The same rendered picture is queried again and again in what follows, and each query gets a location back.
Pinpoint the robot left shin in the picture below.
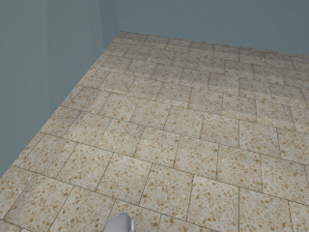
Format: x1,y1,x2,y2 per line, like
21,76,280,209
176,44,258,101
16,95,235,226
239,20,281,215
119,212,128,216

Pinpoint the robot left thigh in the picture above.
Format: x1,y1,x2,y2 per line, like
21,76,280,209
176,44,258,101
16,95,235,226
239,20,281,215
103,215,135,232

